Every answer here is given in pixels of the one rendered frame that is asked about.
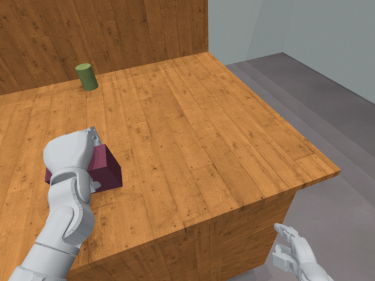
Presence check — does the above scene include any left robot hand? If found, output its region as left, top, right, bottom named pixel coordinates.
left=43, top=126, right=102, bottom=193

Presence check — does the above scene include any sponge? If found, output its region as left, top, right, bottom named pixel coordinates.
left=45, top=144, right=122, bottom=194

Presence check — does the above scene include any right robot forearm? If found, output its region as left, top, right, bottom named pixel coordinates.
left=298, top=262, right=334, bottom=281

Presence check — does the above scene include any left robot forearm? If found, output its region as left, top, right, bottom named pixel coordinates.
left=8, top=167, right=95, bottom=281

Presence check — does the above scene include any right robot hand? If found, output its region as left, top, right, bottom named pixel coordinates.
left=272, top=223, right=318, bottom=279

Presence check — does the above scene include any table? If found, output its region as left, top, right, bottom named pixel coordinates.
left=0, top=0, right=341, bottom=281

